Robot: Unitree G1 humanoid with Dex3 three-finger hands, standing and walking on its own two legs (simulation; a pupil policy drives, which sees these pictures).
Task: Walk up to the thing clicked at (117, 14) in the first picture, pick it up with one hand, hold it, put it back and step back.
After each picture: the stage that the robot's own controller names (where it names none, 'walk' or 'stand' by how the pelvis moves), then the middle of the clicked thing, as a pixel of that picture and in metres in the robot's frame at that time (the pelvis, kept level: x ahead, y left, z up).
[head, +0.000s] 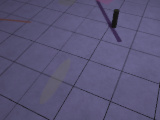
stand; (115, 18) +1.79 -0.38 -0.65
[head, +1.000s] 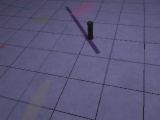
walk; (90, 30) +1.69 +0.07 -0.62
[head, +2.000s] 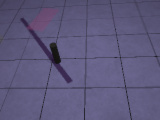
walk; (55, 53) +1.13 +0.37 -0.64
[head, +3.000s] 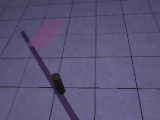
walk; (58, 84) +0.73 +0.32 -0.64
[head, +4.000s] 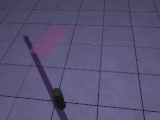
stand; (59, 99) +0.61 +0.27 -0.64
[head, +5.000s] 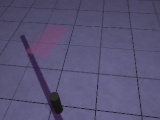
stand; (56, 103) +0.56 +0.25 -0.64
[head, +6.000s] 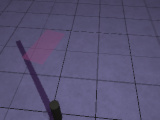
stand; (56, 111) +0.52 +0.23 -0.65
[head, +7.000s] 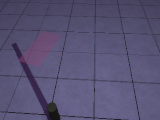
stand; (54, 114) +0.51 +0.25 -0.66
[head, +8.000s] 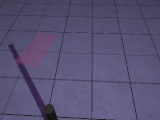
stand; (51, 115) +0.49 +0.26 -0.66
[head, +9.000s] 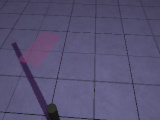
stand; (53, 115) +0.50 +0.24 -0.66
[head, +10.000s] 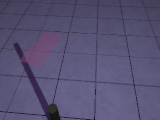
stand; (54, 115) +0.50 +0.24 -0.66
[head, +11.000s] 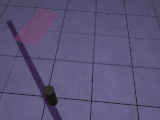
go down; (51, 96) +0.52 +0.24 -0.63
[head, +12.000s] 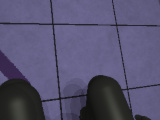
go down; out of the picture +0.54 +0.38 -0.24
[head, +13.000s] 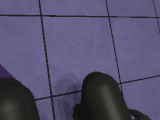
close in; out of the picture +0.51 +0.41 -0.22
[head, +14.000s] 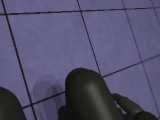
close; out of the picture +0.47 +0.45 -0.17
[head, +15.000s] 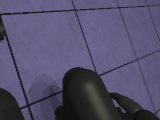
lift; out of the picture +0.49 +0.29 -0.26
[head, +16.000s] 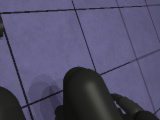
lift; out of the picture +0.50 +0.29 -0.26
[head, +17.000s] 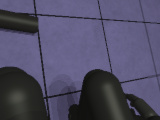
close; (3, 19) +0.53 +0.27 -0.28
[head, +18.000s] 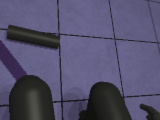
go down; (34, 37) +0.57 +0.21 -0.36
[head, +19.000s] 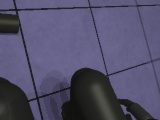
lift; out of the picture +0.51 +0.28 -0.29
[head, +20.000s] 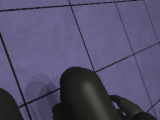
lift; out of the picture +0.49 +0.30 -0.26
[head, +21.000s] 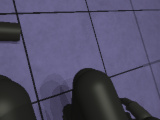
lift; out of the picture +0.48 +0.28 -0.27
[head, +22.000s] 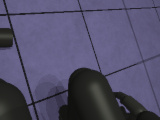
lift; out of the picture +0.47 +0.28 -0.26
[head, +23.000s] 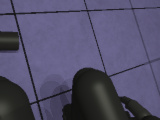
lift; out of the picture +0.45 +0.28 -0.26
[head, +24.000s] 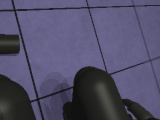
lift; out of the picture +0.43 +0.28 -0.26
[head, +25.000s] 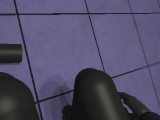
lift; out of the picture +0.40 +0.27 -0.26
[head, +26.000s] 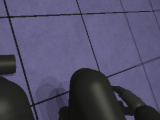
lift; out of the picture +0.37 +0.27 -0.26
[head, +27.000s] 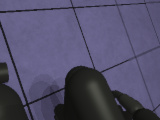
lift; out of the picture +0.33 +0.27 -0.26
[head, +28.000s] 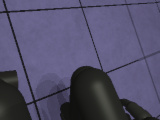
lift; out of the picture +0.30 +0.26 -0.26
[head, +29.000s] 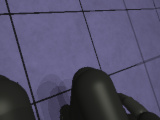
lift; out of the picture +0.26 +0.25 -0.26
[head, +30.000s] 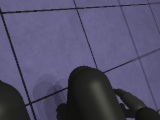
lift; out of the picture +0.24 +0.25 -0.26
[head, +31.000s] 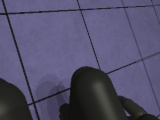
lift; out of the picture +0.24 +0.25 -0.26
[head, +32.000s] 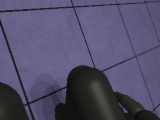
lift; out of the picture +0.23 +0.25 -0.25
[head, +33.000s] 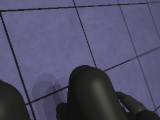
lift; out of the picture +0.23 +0.25 -0.25
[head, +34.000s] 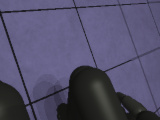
lift; out of the picture +0.23 +0.25 -0.25
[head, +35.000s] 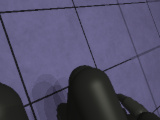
lift; out of the picture +0.23 +0.25 -0.25
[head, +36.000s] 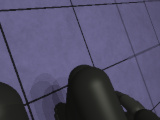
lift; out of the picture +0.24 +0.25 -0.25
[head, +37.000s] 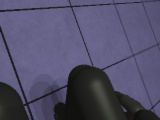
lift; out of the picture +0.24 +0.25 -0.25
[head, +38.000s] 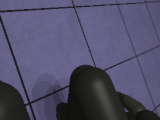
lift; out of the picture +0.24 +0.25 -0.25
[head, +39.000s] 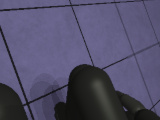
lift; out of the picture +0.24 +0.25 -0.25
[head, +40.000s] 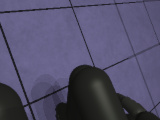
lift; out of the picture +0.24 +0.25 -0.25
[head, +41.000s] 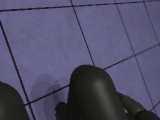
lift; out of the picture +0.25 +0.25 -0.25
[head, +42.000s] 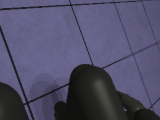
lift; out of the picture +0.25 +0.25 -0.25
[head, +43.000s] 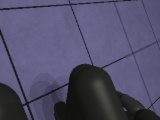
lift; out of the picture +0.25 +0.25 -0.25
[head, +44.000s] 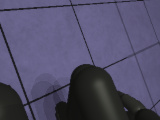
lift; out of the picture +0.25 +0.25 -0.25
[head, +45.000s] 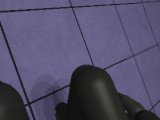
lift; out of the picture +0.25 +0.25 -0.25
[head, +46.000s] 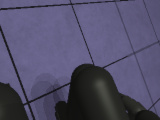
lift; out of the picture +0.25 +0.25 -0.25
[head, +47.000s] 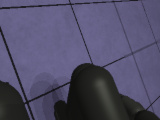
lift; out of the picture +0.26 +0.25 -0.25
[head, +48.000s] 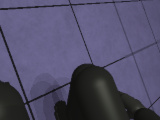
lift; out of the picture +0.26 +0.25 -0.25
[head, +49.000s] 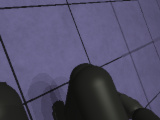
stand; out of the picture +0.26 +0.25 -0.25
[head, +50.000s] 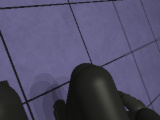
stand; out of the picture +0.26 +0.25 -0.25
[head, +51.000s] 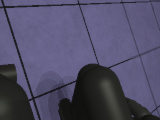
stand; out of the picture +0.31 +0.26 -0.26
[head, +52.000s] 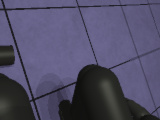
stand; out of the picture +0.38 +0.27 -0.25
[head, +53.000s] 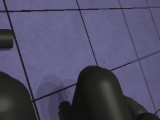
stand; out of the picture +0.45 +0.29 -0.26
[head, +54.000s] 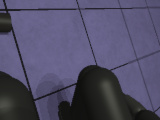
stand; out of the picture +0.50 +0.30 -0.26
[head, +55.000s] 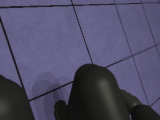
stand; out of the picture +0.55 +0.32 -0.25
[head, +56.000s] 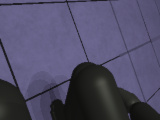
withdraw; out of the picture +0.59 +0.33 -0.25
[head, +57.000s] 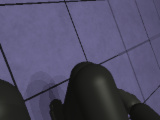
withdraw; out of the picture +0.62 +0.34 -0.25
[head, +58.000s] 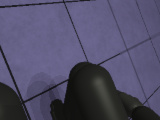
withdraw; out of the picture +0.66 +0.35 -0.25
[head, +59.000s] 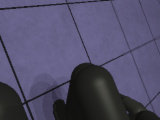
stand; out of the picture +0.68 +0.36 -0.25
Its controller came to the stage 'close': yes
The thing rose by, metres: 0.00
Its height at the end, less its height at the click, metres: -0.09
